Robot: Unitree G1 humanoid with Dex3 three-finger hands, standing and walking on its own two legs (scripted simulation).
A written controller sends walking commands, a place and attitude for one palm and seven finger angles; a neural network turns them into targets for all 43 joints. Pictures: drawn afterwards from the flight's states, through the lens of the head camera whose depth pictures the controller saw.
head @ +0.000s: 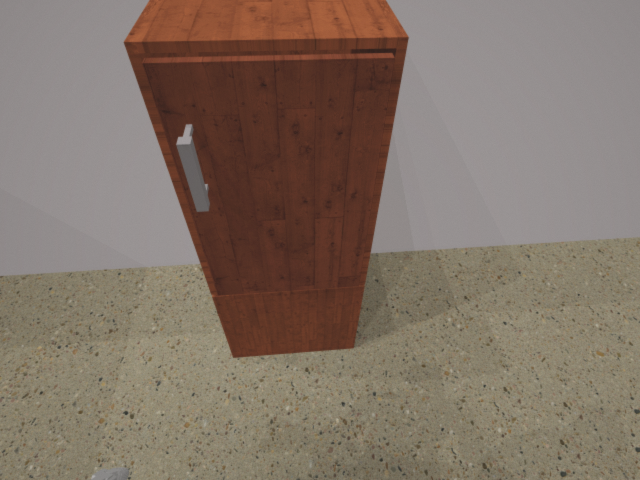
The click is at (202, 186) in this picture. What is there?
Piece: cupboard door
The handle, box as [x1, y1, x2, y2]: [176, 124, 209, 211]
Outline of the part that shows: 186,124 183,136 178,137 176,145 196,210 204,211 208,210 209,205 207,197 208,187 207,184 203,182 191,137 193,129 192,125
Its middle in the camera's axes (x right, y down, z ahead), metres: -0.21 -0.12 +0.66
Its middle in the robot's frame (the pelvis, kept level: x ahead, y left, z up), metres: +0.57 +0.25 +0.06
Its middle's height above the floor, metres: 0.83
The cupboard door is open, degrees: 0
